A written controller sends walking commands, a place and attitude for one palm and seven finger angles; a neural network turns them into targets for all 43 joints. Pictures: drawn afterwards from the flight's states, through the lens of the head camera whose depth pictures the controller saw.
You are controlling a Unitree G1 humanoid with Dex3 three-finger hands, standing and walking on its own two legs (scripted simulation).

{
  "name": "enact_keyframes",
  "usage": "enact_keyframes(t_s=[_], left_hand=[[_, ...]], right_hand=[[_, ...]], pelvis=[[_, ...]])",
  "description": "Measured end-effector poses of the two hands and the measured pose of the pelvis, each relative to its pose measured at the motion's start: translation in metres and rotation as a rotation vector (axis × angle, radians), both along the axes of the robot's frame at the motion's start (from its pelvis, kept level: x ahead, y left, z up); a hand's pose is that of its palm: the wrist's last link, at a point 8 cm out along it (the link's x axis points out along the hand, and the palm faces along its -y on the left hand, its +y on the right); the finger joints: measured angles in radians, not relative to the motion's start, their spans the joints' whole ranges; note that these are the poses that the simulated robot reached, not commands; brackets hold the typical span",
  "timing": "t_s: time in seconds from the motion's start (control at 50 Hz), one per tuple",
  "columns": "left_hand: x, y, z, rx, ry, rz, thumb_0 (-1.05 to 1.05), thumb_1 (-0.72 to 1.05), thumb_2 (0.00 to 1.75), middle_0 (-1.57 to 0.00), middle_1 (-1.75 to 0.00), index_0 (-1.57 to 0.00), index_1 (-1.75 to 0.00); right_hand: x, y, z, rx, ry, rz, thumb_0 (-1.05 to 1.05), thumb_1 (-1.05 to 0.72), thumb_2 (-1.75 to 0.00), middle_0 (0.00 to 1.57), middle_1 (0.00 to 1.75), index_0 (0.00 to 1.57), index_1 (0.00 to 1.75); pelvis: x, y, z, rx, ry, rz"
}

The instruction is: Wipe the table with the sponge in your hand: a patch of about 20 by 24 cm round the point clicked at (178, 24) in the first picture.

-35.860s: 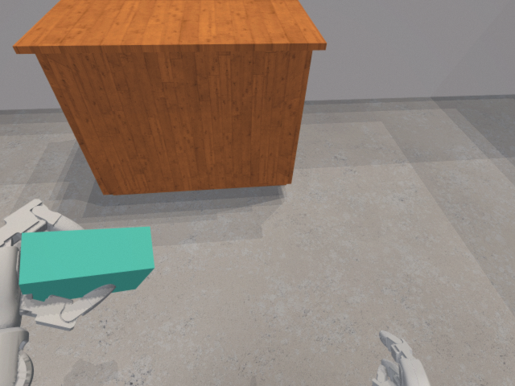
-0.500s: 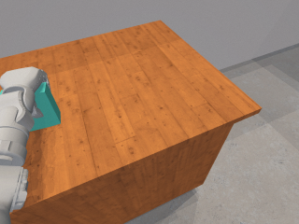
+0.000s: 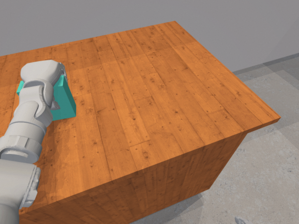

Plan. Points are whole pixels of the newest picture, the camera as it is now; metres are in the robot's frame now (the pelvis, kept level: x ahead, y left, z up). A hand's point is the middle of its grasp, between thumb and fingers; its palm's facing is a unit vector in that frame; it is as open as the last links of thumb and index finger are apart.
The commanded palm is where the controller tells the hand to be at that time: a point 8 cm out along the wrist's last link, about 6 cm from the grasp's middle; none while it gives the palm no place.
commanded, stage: slide across to the middle lane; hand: left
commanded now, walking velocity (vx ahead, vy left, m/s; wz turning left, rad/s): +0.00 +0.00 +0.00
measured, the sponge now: (53, 105) +0.40 +0.32 +0.09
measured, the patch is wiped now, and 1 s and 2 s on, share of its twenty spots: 0.30 0.35 0.50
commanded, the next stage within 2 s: wipe back along the middle lane in 0.36 s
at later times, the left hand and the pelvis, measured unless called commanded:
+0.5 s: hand (78, 81) +0.45 +0.25 +0.14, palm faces +0.01 -0.02 -1.00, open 9.5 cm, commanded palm +0.42 +0.23 +0.20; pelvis +0.02 +0.00 +0.00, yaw +0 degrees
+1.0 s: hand (83, 93) +0.40 +0.21 +0.14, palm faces +0.05 -0.02 -1.00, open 9.5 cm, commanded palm +0.37 +0.20 +0.18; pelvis +0.01 -0.02 +0.00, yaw -1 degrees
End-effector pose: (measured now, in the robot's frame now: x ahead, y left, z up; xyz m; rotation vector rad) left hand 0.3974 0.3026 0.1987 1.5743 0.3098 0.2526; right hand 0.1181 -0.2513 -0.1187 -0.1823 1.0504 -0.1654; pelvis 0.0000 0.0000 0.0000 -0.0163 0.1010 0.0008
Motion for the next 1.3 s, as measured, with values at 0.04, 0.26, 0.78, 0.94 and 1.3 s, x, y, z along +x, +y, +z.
enact_keyframes(t_s=[0.04, 0.26, 0.78, 0.94, 1.3], left_hand=[[0.004, -0.005, 0.002, 0.014, -0.004, -0.005, 0.01, -0.5, 1.09, -0.82, -1.4, -0.83, -1.4], [0.033, -0.059, -0.001, -0.03, -0.059, -0.093, 0.01, -0.49, 1.09, -0.81, -1.41, -0.81, -1.41], [0.01, -0.08, -0.002, -0.036, -0.053, -0.001, 0.0, -0.47, 1.09, -0.78, -1.44, -0.79, -1.44], [-0.01, -0.091, -0.001, -0.028, -0.087, -0.003, 0.0, -0.46, 1.09, -0.77, -1.44, -0.78, -1.45], [-0.042, -0.107, -0.005, -0.038, -0.105, 0.026, 0.01, -0.45, 1.08, -0.76, -1.46, -0.77, -1.46]], right_hand=[[0.008, 0.006, 0.001, 0.006, -0.015, 0.015, 0.01, -0.91, -0.9, 0.2, 0.3, 0.2, 0.3], [0.051, 0.033, 0.005, 0.061, -0.095, 0.074, 0.01, -0.91, -0.9, 0.2, 0.3, 0.2, 0.3], [0.07, 0.003, 0.015, 0.051, -0.12, 0.083, 0.01, -0.91, -0.9, 0.2, 0.3, 0.19, 0.3], [0.07, 0.002, 0.015, 0.081, -0.139, 0.081, 0.01, -0.91, -0.9, 0.2, 0.3, 0.19, 0.3], [0.091, 0.006, 0.031, 0.113, -0.244, 0.111, 0.01, -0.91, -0.9, 0.2, 0.3, 0.19, 0.3]], pelvis=[[0.001, 0.002, 0.0, 0.0, 0.0, 0.006], [0.016, 0.012, 0.0, 0.002, 0.015, 0.001], [0.02, -0.012, 0.0, 0.011, -0.024, -0.006], [0.014, -0.017, 0.001, 0.014, -0.042, -0.015], [0.005, -0.026, 0.0, 0.022, -0.074, -0.024]])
